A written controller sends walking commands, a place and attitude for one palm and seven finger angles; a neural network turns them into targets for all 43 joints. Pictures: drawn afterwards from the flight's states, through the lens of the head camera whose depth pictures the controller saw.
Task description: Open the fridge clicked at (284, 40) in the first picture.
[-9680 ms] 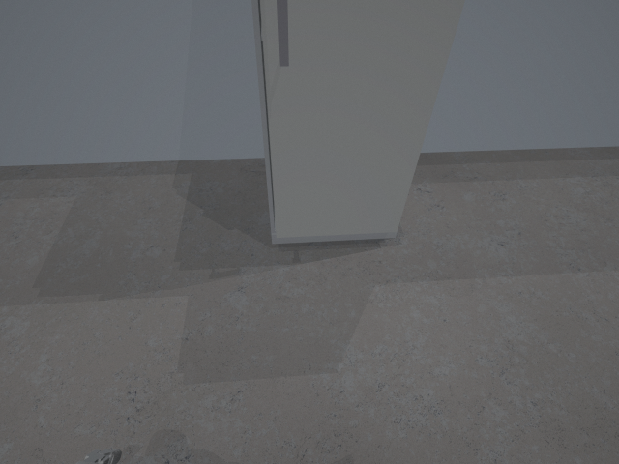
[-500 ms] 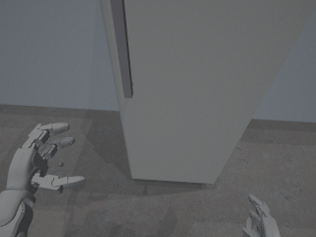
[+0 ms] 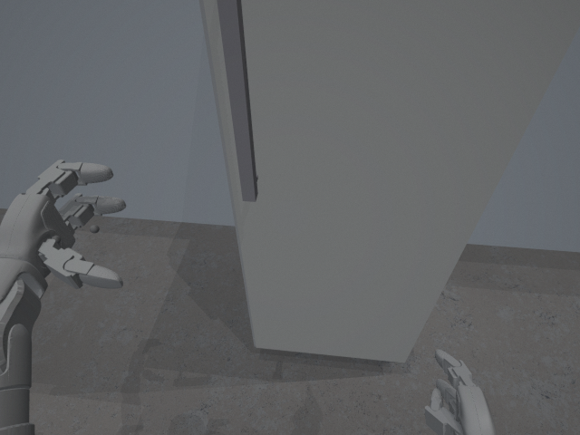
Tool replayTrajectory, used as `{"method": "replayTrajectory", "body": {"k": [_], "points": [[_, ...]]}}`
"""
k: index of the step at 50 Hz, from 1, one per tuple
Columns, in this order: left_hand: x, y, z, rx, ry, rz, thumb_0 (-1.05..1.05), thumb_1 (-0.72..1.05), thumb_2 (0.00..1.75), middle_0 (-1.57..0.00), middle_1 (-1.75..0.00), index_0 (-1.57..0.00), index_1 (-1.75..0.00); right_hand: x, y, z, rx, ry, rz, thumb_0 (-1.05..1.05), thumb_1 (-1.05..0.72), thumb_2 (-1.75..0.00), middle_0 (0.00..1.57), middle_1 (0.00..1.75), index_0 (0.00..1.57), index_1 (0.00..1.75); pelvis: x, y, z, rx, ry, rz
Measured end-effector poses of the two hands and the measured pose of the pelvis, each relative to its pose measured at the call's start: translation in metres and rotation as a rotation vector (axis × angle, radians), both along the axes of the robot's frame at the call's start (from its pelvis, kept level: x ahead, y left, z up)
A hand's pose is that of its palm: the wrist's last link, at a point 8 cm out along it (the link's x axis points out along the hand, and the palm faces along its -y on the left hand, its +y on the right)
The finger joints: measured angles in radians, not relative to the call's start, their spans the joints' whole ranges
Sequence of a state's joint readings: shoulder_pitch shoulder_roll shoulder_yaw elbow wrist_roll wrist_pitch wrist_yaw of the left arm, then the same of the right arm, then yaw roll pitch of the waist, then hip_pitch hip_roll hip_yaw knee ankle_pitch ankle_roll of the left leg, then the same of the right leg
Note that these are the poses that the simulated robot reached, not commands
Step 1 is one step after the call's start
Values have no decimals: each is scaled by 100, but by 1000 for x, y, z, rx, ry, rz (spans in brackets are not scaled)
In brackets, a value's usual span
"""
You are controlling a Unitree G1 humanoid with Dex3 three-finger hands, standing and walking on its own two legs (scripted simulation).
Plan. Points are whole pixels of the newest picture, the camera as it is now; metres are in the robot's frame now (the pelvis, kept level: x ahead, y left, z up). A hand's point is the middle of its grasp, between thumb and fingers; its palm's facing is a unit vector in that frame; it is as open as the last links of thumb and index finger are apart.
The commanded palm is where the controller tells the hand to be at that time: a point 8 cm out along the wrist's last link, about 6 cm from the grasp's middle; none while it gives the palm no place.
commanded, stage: raise the hand to about handle height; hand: left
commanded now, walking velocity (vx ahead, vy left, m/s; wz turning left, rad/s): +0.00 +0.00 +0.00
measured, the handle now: (242, 84) +0.52 +0.15 +0.26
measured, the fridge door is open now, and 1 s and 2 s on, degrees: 0 0 0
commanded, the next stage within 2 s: move the hooked fingers beside the handle in 0.52 s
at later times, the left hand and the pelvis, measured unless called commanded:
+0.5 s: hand (99, 226) +0.28 +0.27 +0.19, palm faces +0.15 -0.99 -0.06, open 14.0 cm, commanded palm +0.24 +0.32 +0.20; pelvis -0.01 +0.00 +0.00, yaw -1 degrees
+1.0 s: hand (130, 202) +0.32 +0.26 +0.18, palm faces +0.11 -0.99 -0.03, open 14.0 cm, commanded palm +0.29 +0.30 +0.19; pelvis +0.00 +0.00 +0.00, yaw -1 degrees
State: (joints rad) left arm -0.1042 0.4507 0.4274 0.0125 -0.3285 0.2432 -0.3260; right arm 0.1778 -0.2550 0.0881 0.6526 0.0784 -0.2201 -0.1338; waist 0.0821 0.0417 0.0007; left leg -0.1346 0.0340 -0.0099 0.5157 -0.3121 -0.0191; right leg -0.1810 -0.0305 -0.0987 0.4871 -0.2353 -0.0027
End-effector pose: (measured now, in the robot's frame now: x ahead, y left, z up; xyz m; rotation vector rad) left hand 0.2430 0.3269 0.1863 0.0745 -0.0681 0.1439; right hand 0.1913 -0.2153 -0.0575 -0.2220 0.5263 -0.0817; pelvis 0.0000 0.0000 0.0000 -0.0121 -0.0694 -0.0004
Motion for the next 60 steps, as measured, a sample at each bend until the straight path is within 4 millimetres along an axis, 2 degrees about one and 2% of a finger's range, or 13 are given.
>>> {"method": "replayTrajectory", "body": {"k": [6, 16, 30, 36, 40, 52, 60], "points": [[10, 3, 12, -6, 5, -9, -1, -50, 30, -30, -120, -30, -120, -11, -11, 0, -7, 21, -36, 1, -90, -90, 20, 30, 21, 30, -3, 0, 1, 2, 0, -7], [6, -5, -2, -28, 29, -5, -1, -50, 30, -30, -120, -30, -120, -22, -20, 0, -18, 31, -69, 1, -90, -90, 20, 30, 20, 30, -6, 0, 2, 4, -4, -19], [3, -6, 5, -11, 24, -3, -1, -50, 30, -30, -120, -30, -120, -14, -10, 1, 6, 11, -44, 1, -90, -90, 20, 30, 21, 30, -6, -1, 2, 4, -7, -14], [6, -4, 2, -27, 35, 2, -1, -50, 30, -30, -120, -31, -120, -11, -10, 1, 4, 11, -37, 1, -90, -90, 20, 30, 21, 30, -5, -2, 2, 3, -3, -9], [16, -4, -2, -34, 46, 7, -1, -50, 30, -30, -120, -30, -120, -11, -12, 0, -8, 22, -40, 1, -90, -90, 20, 30, 21, 30, -6, -3, 1, 2, 0, -4], [60, -20, -2, -45, 56, -37, -1, -50, 30, -30, -120, -30, -120, -23, -23, -7, -18, 73, -96, 1, -90, -90, 20, 30, 21, 30, -1, -1, 1, 4, 25, -14], [77, -34, -3, -49, 55, -55, -1, -50, 30, -30, -120, -30, -120, -34, -26, -14, -14, 122, -126, 1, -90, -90, 20, 30, 21, 30, 3, 1, 1, 5, 36, -22]]}}
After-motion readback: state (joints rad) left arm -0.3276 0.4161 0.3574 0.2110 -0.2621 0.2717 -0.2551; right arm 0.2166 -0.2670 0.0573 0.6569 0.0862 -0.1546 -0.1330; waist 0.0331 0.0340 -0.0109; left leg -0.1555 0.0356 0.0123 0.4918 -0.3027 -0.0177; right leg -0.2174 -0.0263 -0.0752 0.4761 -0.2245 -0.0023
